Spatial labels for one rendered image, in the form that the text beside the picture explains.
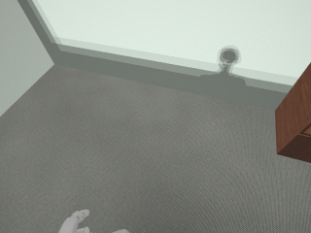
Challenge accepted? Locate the cupboard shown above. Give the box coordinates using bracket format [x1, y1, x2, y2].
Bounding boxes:
[275, 63, 311, 163]

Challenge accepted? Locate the left robot hand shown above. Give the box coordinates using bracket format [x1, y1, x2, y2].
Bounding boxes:
[58, 209, 92, 233]

